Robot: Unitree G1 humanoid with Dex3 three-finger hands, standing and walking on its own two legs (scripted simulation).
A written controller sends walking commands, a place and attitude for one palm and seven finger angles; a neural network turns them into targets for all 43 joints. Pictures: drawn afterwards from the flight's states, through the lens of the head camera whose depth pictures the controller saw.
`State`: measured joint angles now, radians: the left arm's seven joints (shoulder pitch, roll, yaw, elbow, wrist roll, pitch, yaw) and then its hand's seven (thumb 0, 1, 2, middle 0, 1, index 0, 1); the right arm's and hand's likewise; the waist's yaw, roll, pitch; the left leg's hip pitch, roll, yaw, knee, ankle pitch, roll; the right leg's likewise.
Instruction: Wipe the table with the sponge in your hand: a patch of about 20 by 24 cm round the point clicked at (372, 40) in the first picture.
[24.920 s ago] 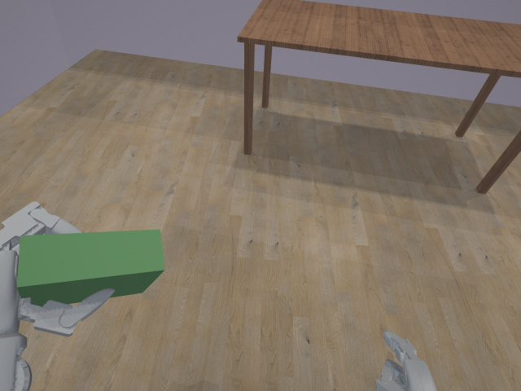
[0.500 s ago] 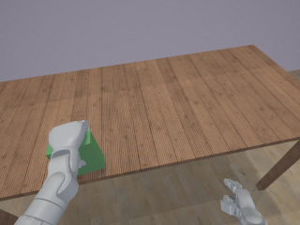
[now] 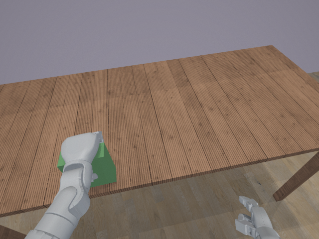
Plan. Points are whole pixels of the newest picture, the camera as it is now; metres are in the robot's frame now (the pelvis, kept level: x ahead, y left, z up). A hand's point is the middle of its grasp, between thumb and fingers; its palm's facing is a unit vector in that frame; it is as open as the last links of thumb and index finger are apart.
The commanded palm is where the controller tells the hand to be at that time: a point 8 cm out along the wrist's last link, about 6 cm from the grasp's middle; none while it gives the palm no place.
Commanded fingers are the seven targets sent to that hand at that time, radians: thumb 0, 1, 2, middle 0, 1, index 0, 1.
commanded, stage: lower the sponge onto the table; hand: left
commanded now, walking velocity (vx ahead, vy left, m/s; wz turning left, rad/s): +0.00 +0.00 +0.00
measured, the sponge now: (92, 171) +0.28 +0.25 -0.03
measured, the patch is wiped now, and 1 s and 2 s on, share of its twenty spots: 0.00 0.20 0.30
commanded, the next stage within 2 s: wipe forward along the first lane in 0.26 s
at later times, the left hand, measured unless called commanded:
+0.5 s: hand (91, 157) +0.30 +0.25 +0.02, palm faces -0.05 -0.07 -1.00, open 9.5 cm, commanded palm +0.28 +0.24 +0.07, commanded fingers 0.00 0.10 1.30 -1.20 -1.60 -1.20 -1.60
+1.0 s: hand (91, 143) +0.34 +0.27 +0.02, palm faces -0.11 +0.01 -0.99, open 9.6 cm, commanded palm +0.33 +0.27 +0.06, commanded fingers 0.00 0.10 1.30 -1.20 -1.60 -1.20 -1.60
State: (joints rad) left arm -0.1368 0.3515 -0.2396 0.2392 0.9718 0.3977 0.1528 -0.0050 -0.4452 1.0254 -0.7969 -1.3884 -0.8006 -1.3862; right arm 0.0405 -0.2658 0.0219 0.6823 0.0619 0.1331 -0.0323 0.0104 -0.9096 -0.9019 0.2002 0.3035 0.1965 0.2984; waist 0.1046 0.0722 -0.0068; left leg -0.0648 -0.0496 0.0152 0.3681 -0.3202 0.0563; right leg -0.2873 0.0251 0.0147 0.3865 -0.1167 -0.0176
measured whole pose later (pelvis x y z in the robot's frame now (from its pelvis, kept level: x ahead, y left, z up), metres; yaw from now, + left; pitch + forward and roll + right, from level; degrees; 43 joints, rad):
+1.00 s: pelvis -0.03 -0.03 -0.01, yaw +0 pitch +8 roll +1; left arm -0.50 0.46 -0.07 0.77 1.01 0.16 0.21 0.00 -0.53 1.12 -0.83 -1.36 -0.83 -1.38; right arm 0.17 -0.29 0.00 0.72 0.07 0.11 -0.08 0.01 -0.91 -0.90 0.20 0.30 0.20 0.30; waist 0.02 0.03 -0.06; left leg -0.35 -0.04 0.02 0.55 -0.34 0.03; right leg -0.55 0.03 0.01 0.51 -0.11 -0.04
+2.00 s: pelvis -0.03 +0.00 -0.03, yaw +2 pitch +19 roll -1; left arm -0.95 0.59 -0.06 1.26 1.08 0.07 0.28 0.02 -0.55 1.15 -0.83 -1.35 -0.83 -1.40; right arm 0.28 -0.28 0.00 0.75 0.05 0.13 -0.05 0.00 -0.91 -0.90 0.20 0.30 0.20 0.30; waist -0.09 0.03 -0.13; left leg -0.63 -0.05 0.00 0.71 -0.40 0.05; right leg -0.79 0.02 -0.02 0.59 -0.13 -0.02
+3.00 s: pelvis +0.00 +0.00 -0.02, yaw +1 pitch +15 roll -1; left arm -0.91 0.36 -0.16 1.19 1.02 0.26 0.35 -0.01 -0.50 1.13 -0.77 -1.41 -0.77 -1.46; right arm 0.23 -0.25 -0.01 0.80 0.04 0.18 -0.03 0.00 -0.91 -0.90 0.20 0.30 0.20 0.30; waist -0.07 0.05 -0.12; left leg -0.47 -0.04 -0.01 0.60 -0.40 0.05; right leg -0.64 0.03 -0.02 0.51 -0.14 -0.02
